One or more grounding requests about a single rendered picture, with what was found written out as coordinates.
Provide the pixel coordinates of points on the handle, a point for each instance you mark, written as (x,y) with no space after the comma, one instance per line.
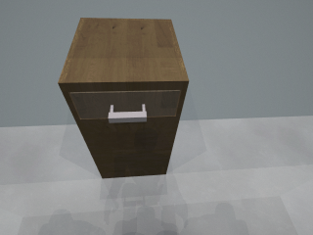
(119,117)

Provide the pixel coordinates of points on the drawer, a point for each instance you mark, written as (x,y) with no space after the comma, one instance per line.
(97,104)

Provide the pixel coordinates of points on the cabinet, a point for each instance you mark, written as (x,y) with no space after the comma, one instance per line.
(114,54)

